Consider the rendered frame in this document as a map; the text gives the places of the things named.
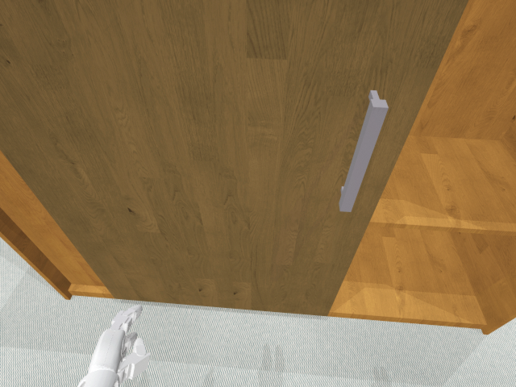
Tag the wardrobe door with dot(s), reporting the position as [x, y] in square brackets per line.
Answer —
[24, 208]
[193, 151]

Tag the left robot hand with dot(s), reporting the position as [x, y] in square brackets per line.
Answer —
[113, 345]

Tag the robot left forearm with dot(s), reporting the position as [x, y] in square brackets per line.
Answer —
[100, 378]

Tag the handle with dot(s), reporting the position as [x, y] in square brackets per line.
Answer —
[374, 118]

